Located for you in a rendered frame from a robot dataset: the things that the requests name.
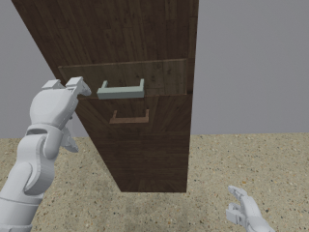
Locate left robot hand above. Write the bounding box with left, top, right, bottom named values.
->
left=29, top=76, right=92, bottom=153

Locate handle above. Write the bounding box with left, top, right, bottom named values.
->
left=97, top=78, right=145, bottom=100
left=109, top=117, right=150, bottom=128

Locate right robot forearm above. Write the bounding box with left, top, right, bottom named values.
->
left=245, top=216, right=275, bottom=232

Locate left robot forearm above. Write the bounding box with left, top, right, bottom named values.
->
left=0, top=124, right=63, bottom=232

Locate cabinet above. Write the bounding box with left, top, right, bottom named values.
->
left=11, top=0, right=199, bottom=193

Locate right robot hand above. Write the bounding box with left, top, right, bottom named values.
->
left=225, top=186, right=263, bottom=229

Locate drawer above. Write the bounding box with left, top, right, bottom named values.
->
left=58, top=58, right=186, bottom=99

